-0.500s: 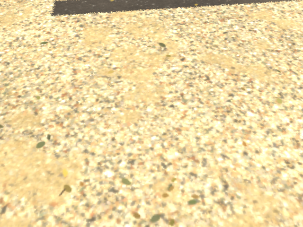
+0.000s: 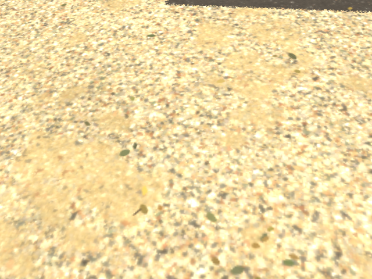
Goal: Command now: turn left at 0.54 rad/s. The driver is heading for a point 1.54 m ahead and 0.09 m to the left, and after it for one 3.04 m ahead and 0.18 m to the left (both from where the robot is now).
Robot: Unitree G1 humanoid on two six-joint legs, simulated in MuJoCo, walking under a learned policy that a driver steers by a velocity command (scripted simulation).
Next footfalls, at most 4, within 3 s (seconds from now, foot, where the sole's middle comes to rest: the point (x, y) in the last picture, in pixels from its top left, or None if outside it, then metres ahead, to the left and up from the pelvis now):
0.28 left None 0.02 0.15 -0.78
0.70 right None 0.09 -0.07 -0.78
1.52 right None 0.45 0.05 -0.78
2.00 left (144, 219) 0.71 0.25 -0.78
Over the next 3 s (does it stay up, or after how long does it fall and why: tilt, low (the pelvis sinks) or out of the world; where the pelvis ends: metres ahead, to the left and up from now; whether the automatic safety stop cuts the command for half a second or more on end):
stays up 1.04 0.02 -0.02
